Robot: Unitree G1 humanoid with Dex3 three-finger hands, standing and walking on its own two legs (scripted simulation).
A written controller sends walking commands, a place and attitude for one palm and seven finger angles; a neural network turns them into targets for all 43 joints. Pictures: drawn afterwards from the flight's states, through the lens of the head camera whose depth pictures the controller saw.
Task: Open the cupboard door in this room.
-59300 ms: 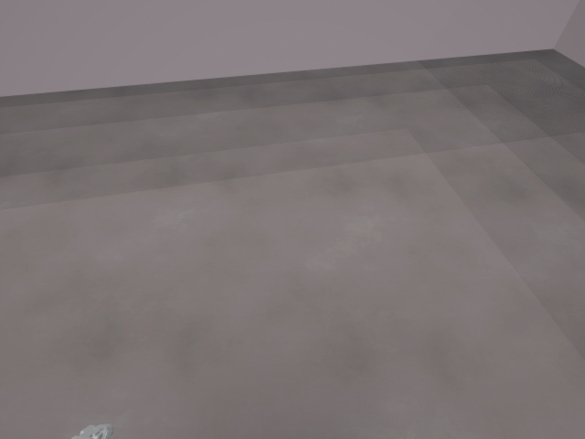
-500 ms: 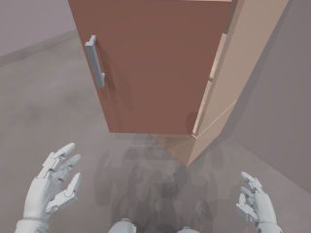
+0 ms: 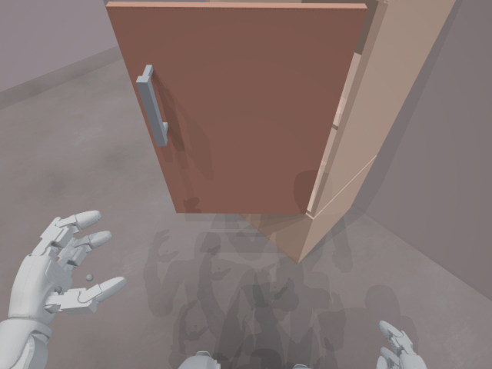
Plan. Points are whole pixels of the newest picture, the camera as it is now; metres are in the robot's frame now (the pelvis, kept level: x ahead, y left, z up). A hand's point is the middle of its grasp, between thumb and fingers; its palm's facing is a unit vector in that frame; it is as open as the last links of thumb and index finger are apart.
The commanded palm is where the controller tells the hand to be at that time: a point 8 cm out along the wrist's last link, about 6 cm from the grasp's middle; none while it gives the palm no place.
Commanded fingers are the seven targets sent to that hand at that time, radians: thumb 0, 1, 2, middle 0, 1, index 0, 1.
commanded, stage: raise the hand with hooked fingers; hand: left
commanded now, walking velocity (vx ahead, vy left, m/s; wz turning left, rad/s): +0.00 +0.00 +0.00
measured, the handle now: (155, 107) +0.55 +0.20 +0.11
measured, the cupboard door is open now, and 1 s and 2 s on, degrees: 45 45 45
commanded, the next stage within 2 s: move the hooked fingers beside the handle in 1.24 s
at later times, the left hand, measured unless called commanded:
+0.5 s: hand (53, 237) +0.27 +0.28 +0.11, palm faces +0.08 -1.00 -0.05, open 13.8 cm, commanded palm +0.25 +0.33 +0.11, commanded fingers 0.00 -0.50 0.30 -0.30 -1.20 -0.30 -1.20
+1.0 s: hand (56, 210) +0.30 +0.28 +0.13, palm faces +0.07 -1.00 -0.03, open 14.0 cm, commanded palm +0.27 +0.32 +0.13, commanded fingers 0.00 -0.50 0.30 -0.30 -1.20 -0.30 -1.20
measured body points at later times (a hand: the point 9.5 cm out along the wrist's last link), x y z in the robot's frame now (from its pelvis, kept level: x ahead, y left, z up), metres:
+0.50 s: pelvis +0.01 +0.02 +0.02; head +0.03 +0.02 +0.47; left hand +0.26 +0.33 +0.11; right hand +0.19 -0.22 -0.05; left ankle +0.03 +0.12 -0.69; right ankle +0.00 -0.11 -0.69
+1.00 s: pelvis +0.01 +0.01 +0.03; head +0.03 +0.00 +0.48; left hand +0.29 +0.33 +0.13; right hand +0.15 -0.25 -0.05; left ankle +0.03 +0.12 -0.69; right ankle +0.00 -0.11 -0.69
